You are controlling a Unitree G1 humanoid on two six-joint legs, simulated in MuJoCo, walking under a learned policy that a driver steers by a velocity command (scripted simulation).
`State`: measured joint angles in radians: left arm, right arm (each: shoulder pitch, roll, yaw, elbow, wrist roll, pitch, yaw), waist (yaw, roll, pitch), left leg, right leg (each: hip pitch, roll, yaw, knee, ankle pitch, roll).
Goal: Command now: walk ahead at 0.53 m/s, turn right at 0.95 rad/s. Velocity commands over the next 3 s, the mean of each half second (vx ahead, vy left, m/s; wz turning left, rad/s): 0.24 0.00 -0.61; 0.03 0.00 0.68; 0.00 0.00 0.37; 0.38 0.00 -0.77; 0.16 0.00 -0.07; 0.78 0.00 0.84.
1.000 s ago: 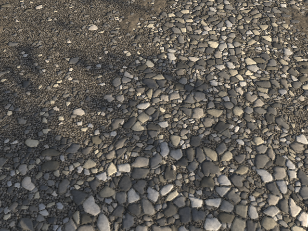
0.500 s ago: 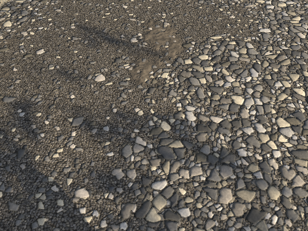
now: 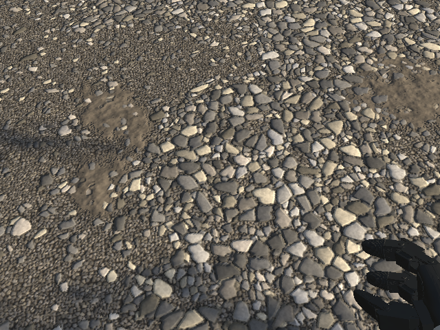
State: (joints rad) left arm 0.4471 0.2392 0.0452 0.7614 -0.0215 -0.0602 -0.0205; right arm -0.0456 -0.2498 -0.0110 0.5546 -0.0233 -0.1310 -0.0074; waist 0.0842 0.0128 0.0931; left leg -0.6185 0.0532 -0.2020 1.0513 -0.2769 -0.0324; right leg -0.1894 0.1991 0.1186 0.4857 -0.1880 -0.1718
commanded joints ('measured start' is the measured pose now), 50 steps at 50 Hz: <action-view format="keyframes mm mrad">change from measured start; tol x32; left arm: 1 -111 193 65 -92 -13 19 55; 11 175 149 41 -147 3 80 37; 50 -397 154 58 -157 34 44 59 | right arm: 1 -9 -48 -27 -62 -10 19 -10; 50 211 -235 -109 -58 45 157 -22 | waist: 1 -67 -23 -73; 11 -22 279 -592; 28 -37 -247 -136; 42 -104 -128 -173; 44 -107 348 -190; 50 -74 100 -198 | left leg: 1 207 -132 169 -325 208 -55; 7 387 -166 88 -673 479 -37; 10 1005 353 -416 -539 1228 218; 13 733 302 -391 -688 190 317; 20 354 76 -76 -760 527 251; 26 -13 -12 -81 -684 -266 93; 32 -50 -36 159 206 -145 -72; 41 209 -16 308 -387 -9 -11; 44 662 227 -182 -608 793 224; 50 480 135 -155 -677 467 249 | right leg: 1 -213 -95 178 -99 639 -18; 8 -37 -58 277 319 259 152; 10 -366 53 150 872 -678 214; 12 -524 -148 83 1154 -419 273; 24 87 -147 -69 15 -48 142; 28 50 -589 285 -200 21 -107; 40 104 -526 -127 -46 409 -16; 43 -48 -447 -257 218 203 129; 45 -554 -177 -111 762 -534 271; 50 -468 -202 -26 629 -210 233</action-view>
